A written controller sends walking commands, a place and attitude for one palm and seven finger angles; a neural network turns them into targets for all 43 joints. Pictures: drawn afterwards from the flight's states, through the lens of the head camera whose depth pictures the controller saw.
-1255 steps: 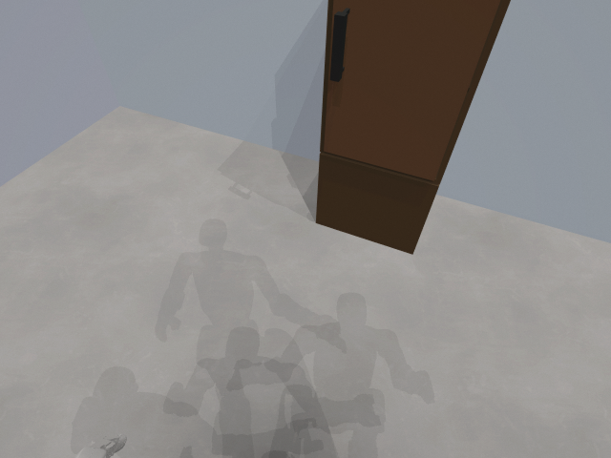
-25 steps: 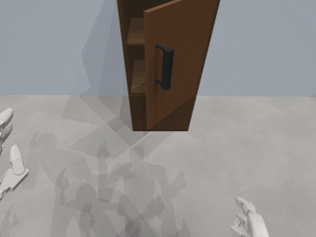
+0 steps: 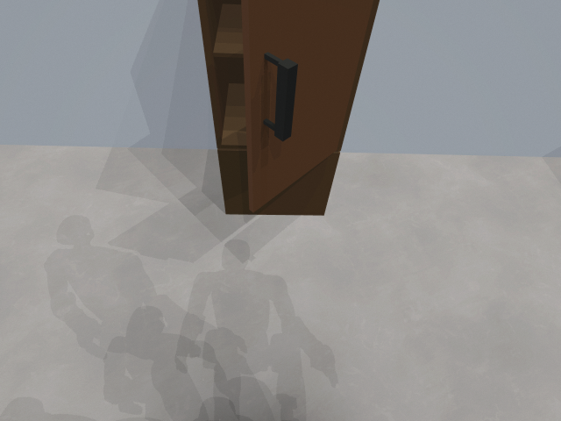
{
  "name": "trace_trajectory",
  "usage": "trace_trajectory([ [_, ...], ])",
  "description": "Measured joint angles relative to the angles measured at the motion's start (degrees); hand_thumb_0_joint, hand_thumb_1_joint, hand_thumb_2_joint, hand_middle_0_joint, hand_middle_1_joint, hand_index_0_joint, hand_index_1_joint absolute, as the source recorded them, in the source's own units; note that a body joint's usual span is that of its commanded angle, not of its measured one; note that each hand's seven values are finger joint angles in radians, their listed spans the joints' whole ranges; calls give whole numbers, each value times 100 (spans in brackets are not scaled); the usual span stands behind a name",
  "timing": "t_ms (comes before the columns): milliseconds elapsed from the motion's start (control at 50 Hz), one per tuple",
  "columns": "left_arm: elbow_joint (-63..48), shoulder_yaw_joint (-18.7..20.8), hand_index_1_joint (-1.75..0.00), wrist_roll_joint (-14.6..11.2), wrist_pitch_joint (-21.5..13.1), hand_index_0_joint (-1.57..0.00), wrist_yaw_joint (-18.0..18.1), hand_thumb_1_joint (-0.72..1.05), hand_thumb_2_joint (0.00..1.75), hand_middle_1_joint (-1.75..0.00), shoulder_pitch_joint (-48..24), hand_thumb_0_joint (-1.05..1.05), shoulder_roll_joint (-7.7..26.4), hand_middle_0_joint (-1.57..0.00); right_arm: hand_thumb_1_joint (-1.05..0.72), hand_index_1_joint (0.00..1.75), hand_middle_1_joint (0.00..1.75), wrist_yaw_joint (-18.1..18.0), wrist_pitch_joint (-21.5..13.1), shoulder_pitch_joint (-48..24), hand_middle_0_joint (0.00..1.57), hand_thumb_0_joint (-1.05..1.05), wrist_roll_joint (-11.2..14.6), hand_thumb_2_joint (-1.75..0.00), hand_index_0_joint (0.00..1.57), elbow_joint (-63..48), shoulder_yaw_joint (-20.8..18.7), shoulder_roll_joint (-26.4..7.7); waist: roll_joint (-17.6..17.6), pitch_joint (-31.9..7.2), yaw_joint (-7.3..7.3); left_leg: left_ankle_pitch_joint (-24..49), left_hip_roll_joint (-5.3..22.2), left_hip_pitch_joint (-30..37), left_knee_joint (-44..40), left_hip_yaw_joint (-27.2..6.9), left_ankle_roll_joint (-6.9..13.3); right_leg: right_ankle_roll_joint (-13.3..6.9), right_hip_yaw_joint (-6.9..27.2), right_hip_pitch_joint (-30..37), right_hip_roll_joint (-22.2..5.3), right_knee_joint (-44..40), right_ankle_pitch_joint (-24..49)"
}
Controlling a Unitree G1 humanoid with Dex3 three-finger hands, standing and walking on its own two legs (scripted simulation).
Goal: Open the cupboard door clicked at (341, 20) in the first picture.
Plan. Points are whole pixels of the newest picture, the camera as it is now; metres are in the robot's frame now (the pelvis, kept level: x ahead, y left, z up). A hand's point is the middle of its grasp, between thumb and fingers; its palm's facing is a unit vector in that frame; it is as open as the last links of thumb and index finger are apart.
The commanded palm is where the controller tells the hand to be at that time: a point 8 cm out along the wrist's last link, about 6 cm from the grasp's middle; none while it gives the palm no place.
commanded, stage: let the arm hang, fingers relaxed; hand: left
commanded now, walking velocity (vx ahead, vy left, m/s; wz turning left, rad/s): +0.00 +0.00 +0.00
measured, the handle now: (276, 98) +0.70 +0.05 +0.05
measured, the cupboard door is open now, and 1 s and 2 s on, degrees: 44 44 44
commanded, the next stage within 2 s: look to check the result in 0.72 s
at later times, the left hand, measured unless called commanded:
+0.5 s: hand out of the picture +0.06 +0.20 -0.16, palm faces -0.01 -0.96 -0.28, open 7.4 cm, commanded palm none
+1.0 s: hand out of the picture +0.07 +0.19 -0.16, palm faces -0.01 -0.96 -0.29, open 7.4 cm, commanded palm none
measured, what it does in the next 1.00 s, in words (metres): stands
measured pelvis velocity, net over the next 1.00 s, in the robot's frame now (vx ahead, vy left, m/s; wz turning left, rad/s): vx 0.04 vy -0.02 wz -0.01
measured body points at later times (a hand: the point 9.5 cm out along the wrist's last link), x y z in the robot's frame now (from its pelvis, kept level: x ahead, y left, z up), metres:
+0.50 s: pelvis +0.02 -0.01 +0.01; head +0.03 -0.03 +0.46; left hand +0.06 +0.25 -0.13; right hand +0.03 -0.24 -0.16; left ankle +0.03 +0.10 -0.74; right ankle +0.03 -0.08 -0.74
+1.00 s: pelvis +0.04 -0.02 +0.01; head +0.06 -0.04 +0.46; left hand +0.07 +0.24 -0.13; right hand +0.06 -0.28 -0.15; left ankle +0.03 +0.10 -0.74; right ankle +0.03 -0.08 -0.74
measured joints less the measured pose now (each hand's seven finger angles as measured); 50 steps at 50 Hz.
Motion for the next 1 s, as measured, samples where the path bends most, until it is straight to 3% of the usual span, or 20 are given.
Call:
trace_trajectory([
  [340, 1169, 109, -30, -38, -185, -20, 51, 91, 90, -30, -203, 0, 178, -20, -90, 30, 30, -79, -52, -12, 20, 1, 31, -90, 20, 699, -53, 206, 488, -191, 30, 137, 82, 472, -481, 10, -71, -55, 23, 494, 128, -576, 194],
  [680, 1170, 86, -30, -27, -279, -21, 41, 90, 90, -30, -499, 0, -72, -20, -90, 30, 30, -126, -139, -271, 20, 0, 25, -90, 20, 784, -74, 132, 370, -243, 27, 153, 99, 724, -764, 5, -137, -86, 31, 690, 165, -744, 147],
  [1000, 1280, 136, -30, -31, -280, -21, 58, 90, 90, -30, -438, 0, 108, -20, -90, 30, 30, -162, -125, -361, 20, 1, 39, -90, 20, 792, -96, -4, 402, -180, 50, 103, 175, 852, -868, -21, -220, -150, 16, 841, 255, -899, 111],
])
